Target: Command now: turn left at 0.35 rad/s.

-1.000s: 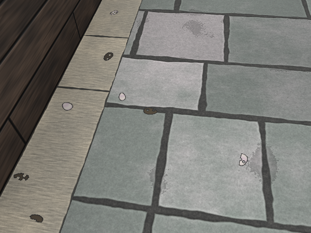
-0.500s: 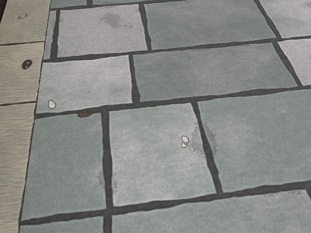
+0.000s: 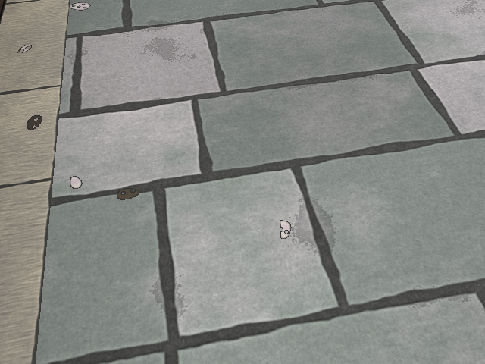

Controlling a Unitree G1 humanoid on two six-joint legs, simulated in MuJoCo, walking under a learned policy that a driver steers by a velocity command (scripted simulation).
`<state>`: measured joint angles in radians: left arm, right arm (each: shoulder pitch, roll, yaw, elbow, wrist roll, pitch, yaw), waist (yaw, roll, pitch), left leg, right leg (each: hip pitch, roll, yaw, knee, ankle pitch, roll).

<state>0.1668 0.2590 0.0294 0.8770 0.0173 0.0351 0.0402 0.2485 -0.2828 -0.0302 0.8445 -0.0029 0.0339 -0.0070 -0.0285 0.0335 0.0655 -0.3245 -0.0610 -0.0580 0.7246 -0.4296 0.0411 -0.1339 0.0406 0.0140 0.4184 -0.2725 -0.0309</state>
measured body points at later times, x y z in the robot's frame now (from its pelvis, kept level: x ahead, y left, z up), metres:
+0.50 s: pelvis +0.03 +0.05 +0.01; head +0.05 +0.08 +0.46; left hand +0.08 +0.35 -0.12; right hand +0.15 -0.21 -0.10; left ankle -0.03 +0.11 -0.74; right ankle +0.12 -0.09 -0.67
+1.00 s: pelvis +0.29 +0.08 +0.00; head +0.32 +0.07 +0.45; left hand +0.22 +0.34 -0.12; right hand +0.48 -0.13 -0.12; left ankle +0.25 +0.22 -0.67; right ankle +0.30 +0.01 -0.74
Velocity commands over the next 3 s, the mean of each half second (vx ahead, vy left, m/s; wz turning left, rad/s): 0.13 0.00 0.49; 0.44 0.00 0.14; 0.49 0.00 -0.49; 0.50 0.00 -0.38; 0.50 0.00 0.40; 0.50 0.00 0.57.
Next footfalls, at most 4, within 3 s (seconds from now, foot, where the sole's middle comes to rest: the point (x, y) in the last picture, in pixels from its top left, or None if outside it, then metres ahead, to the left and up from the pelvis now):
0.26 left None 0.01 0.11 -0.78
0.78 right None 0.34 0.03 -0.78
1.26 left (152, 334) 0.56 0.29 -0.78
1.80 right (227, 247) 0.83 0.07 -0.78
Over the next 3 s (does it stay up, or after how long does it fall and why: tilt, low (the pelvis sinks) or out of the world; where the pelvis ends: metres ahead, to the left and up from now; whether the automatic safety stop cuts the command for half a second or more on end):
stays up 1.35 0.15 -0.01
